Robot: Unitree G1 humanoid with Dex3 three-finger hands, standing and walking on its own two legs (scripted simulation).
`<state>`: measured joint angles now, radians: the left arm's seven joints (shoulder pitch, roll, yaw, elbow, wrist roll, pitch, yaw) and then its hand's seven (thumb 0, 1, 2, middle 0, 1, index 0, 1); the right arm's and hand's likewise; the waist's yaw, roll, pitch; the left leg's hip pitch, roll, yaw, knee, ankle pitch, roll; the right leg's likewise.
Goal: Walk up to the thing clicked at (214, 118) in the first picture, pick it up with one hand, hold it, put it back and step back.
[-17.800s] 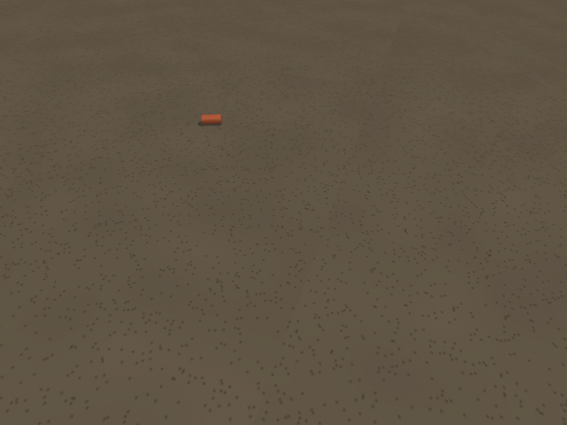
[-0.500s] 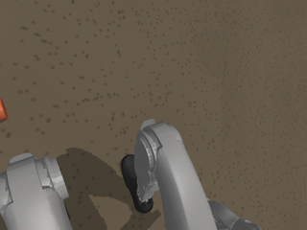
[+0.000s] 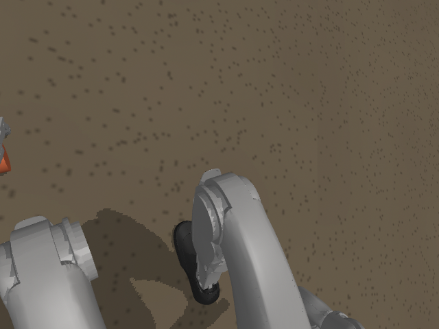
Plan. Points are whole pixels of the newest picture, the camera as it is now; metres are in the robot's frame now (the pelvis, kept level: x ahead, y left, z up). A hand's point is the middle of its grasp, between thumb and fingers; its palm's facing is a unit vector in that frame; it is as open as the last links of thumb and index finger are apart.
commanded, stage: close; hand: left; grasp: from above
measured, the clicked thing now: out of the picture +0.43 +0.29 -0.28
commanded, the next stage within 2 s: settle in 1.78 s
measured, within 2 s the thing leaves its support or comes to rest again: neither
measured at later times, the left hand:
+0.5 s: hand out of the picture +0.41 +0.30 -0.26, palm faces -0.55 -0.16 -0.82, open 13.0 cm
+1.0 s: hand out of the picture +0.43 +0.30 -0.27, palm faces -0.45 -0.16 -0.88, open 11.7 cm
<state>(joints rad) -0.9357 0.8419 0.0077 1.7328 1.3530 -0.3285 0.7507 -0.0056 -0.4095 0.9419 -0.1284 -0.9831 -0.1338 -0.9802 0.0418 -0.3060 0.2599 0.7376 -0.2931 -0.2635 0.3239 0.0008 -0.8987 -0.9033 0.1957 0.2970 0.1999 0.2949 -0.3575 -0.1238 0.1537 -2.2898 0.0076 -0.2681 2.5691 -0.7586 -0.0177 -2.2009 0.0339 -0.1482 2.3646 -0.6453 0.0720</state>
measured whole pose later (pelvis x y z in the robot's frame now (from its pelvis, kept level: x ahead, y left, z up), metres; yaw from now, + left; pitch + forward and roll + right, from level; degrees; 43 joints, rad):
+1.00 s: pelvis +0.00 +0.00 +0.01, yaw -1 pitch +30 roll -15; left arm -1.04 0.89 0.07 1.76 1.18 -0.08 0.69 0.00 -0.09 0.66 -0.35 -0.74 -0.37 -0.72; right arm 0.06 -0.37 0.22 0.71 -0.26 -0.29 0.33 0.00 -0.89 -0.90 0.19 0.30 0.20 0.29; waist -0.40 -0.12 0.14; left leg -2.35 0.00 -0.25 2.54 -0.74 0.00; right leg -2.24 0.03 -0.14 2.33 -0.64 0.08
